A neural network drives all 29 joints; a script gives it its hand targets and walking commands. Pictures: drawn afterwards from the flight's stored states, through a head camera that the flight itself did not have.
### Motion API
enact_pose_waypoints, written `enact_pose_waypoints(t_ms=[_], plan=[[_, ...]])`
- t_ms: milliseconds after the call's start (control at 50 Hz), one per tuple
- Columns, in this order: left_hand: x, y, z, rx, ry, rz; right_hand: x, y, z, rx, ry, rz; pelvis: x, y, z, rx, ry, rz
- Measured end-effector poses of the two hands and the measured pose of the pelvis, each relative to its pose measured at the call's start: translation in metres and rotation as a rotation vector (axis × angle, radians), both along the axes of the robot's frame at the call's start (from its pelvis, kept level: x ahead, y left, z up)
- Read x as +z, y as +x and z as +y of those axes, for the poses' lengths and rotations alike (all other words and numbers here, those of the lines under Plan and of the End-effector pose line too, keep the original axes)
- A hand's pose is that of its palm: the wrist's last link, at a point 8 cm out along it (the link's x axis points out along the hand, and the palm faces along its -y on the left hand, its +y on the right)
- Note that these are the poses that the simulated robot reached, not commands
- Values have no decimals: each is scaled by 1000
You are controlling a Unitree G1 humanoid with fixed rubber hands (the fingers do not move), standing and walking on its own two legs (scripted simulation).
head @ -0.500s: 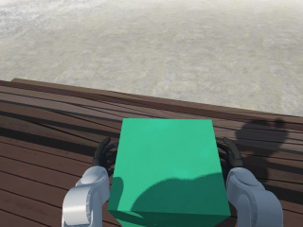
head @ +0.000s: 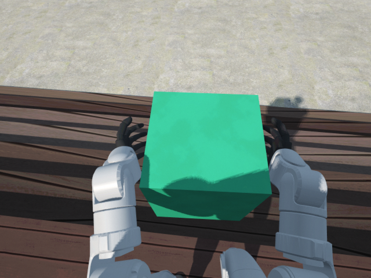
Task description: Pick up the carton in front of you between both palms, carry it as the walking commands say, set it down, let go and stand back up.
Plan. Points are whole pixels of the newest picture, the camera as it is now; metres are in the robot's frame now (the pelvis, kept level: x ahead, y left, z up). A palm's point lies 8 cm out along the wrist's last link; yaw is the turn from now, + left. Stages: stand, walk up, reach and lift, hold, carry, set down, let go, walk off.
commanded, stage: carry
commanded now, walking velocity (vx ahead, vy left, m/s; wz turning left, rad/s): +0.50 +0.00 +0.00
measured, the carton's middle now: (201, 163) +0.35 -0.02 +0.00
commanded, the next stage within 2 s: none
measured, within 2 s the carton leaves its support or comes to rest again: neither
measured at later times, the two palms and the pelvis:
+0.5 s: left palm (123, 62) +0.62 +0.18 +0.07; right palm (235, 56) +0.65 -0.13 +0.06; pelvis +0.30 +0.00 -0.03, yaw +2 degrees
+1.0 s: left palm (138, 68) +0.94 +0.21 -0.21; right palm (206, 66) +0.94 -0.09 -0.21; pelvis +0.62 +0.06 -0.26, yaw +2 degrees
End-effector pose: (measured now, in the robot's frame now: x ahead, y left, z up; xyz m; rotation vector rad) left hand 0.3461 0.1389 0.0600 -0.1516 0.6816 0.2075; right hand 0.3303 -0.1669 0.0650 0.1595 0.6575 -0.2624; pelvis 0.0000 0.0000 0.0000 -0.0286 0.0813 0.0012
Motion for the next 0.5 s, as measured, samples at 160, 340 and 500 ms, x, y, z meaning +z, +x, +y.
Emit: enact_pose_waypoints(t_ms=[160,340,500], plan=[[14,88,14,55,17,-88,14,110,13,53,2,-84,0,99,-8,27,13,11],[13,157,37,160,13,-92,4,224,41,156,-47,-66,-18,210,-23,34,15,-18],[14,269,38,102,20,-115,-1,315,38,85,-33,-85,-30,303,-3,25,22,-15]])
